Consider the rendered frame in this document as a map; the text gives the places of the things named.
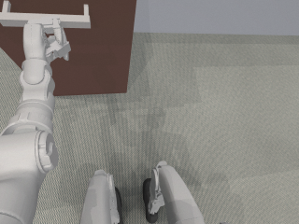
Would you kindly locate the drawer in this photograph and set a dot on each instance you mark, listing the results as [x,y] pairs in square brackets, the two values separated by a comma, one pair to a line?
[103,13]

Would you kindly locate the robot left hand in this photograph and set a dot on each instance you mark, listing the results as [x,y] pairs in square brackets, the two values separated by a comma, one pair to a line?
[36,45]

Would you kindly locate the robot left upper arm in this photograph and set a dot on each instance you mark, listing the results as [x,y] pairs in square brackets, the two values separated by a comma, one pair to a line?
[25,159]

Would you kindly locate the cabinet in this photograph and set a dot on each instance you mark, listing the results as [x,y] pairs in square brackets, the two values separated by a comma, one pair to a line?
[98,62]

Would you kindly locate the robot left forearm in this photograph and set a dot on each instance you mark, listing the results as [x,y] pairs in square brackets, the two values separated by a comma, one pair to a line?
[35,109]

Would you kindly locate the left robot foot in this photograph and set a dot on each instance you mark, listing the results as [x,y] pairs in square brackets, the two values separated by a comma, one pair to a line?
[119,205]

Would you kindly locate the handle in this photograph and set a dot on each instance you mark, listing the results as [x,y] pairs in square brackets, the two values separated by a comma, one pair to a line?
[15,19]

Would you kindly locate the robot left thigh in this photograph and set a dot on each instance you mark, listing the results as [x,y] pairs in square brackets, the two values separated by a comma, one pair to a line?
[96,205]

